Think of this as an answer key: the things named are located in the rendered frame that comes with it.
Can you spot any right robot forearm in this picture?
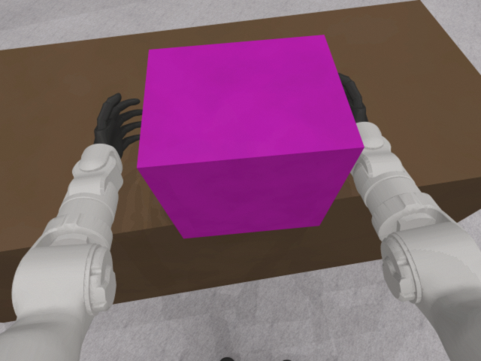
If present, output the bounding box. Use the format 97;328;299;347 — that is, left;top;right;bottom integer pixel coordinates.
350;122;481;259

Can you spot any pedestal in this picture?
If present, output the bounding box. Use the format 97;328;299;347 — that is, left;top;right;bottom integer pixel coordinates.
0;0;481;323

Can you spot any robot left upper arm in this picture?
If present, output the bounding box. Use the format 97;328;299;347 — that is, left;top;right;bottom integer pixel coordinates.
0;243;116;361

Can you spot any left robot forearm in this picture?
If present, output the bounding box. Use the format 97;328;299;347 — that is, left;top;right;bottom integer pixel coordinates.
12;144;123;316

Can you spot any robot right hand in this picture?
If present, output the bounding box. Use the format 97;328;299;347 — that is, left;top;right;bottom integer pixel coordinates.
338;73;368;123

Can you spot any carton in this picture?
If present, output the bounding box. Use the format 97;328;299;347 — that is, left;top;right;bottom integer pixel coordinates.
137;35;365;238

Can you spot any robot left hand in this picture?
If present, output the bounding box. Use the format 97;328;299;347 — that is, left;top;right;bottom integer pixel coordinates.
94;93;143;159

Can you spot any robot right upper arm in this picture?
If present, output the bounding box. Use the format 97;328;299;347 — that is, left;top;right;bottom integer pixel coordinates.
381;222;481;361

